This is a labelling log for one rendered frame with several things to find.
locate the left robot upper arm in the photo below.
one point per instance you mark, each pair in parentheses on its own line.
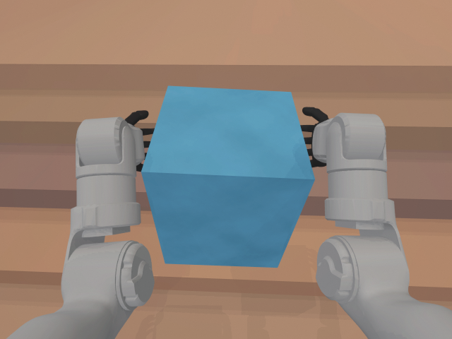
(102,285)

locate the robot left forearm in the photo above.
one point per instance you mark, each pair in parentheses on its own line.
(107,153)

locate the carton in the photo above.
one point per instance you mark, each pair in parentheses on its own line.
(227,174)

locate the right robot upper arm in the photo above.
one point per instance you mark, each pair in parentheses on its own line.
(368,277)

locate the robot right forearm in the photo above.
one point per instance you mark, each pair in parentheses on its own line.
(353,146)

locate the left robot hand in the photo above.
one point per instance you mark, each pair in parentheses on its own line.
(133,119)

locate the right robot hand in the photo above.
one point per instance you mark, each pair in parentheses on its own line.
(319,116)

